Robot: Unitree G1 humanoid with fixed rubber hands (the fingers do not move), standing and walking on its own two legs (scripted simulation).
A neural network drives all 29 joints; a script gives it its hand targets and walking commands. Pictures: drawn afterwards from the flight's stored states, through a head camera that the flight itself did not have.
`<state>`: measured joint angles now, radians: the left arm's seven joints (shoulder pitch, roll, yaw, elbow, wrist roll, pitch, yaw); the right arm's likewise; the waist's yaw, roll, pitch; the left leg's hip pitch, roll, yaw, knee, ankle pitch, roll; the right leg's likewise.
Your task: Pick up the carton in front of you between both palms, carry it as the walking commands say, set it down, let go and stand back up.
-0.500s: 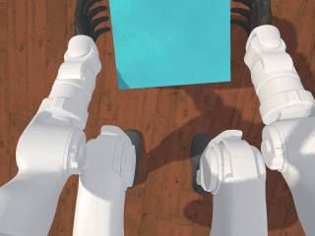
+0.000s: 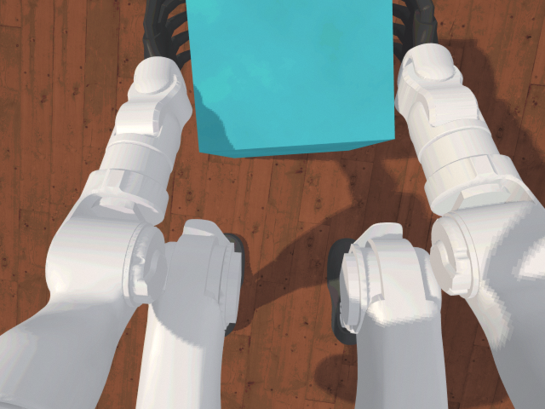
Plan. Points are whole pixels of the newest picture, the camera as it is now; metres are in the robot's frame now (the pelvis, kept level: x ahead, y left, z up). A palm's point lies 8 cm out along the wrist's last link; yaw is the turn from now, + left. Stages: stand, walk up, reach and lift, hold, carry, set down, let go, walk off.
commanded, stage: reach and lift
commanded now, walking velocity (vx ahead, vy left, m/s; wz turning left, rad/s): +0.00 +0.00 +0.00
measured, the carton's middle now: (288, 79) +0.51 -0.01 -0.22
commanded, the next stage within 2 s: none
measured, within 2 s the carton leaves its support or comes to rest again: neither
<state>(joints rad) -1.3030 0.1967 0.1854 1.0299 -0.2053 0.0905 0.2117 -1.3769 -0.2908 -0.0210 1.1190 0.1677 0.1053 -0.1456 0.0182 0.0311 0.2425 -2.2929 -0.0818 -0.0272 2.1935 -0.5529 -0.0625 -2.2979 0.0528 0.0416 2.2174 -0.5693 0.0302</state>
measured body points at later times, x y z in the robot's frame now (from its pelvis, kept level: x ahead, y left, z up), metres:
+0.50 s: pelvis +0.00 +0.00 +0.11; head +0.25 -0.02 +0.49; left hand +0.49 +0.14 +0.05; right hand +0.50 -0.16 +0.04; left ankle +0.12 +0.13 -0.33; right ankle +0.11 -0.12 -0.33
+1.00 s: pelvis +0.05 +0.00 +0.25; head +0.21 -0.01 +0.67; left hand +0.46 +0.14 +0.20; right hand +0.46 -0.16 +0.20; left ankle +0.12 +0.13 -0.33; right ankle +0.11 -0.12 -0.33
